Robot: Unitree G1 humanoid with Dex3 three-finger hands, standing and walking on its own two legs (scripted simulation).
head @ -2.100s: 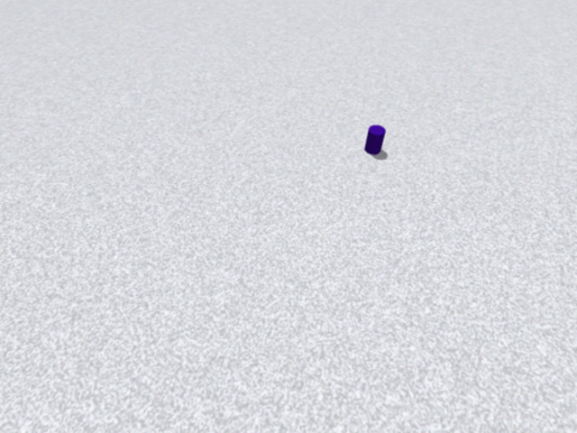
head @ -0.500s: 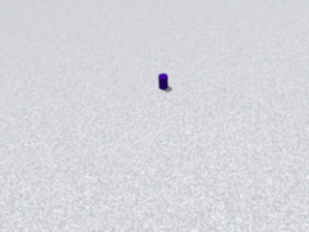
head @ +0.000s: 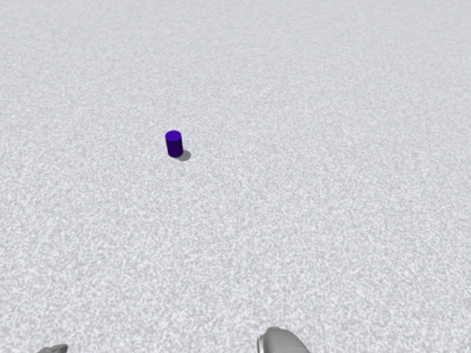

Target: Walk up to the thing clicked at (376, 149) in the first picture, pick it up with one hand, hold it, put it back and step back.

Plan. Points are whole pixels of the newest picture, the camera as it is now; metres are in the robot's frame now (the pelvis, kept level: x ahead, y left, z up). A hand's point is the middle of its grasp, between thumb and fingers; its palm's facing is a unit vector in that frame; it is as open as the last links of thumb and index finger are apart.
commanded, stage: walk up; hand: left
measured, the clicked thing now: (174, 144) +1.28 +0.23 -0.71
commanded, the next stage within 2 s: none
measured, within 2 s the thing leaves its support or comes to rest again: neither
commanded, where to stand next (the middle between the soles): +0.94 -0.03 m, yaw -2 degrees
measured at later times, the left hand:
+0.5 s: hand (112, 272) +0.31 +0.23 -0.13, palm faces -0.06 -0.92 -0.38, open 7.4 cm
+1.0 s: hand (124, 178) +0.56 +0.26 -0.14, palm faces -0.13 -0.92 -0.37, open 7.4 cm
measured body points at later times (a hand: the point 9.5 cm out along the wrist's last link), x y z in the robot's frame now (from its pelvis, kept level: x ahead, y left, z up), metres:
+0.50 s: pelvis +0.25 -0.04 +0.00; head +0.26 -0.05 +0.45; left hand +0.31 +0.28 -0.10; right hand +0.31 -0.36 -0.12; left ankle +0.37 +0.12 -0.70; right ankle +0.22 -0.14 -0.74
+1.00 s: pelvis +0.47 -0.02 +0.00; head +0.48 -0.02 +0.45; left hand +0.57 +0.30 -0.11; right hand +0.49 -0.34 -0.11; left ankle +0.44 +0.11 -0.74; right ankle +0.58 -0.17 -0.72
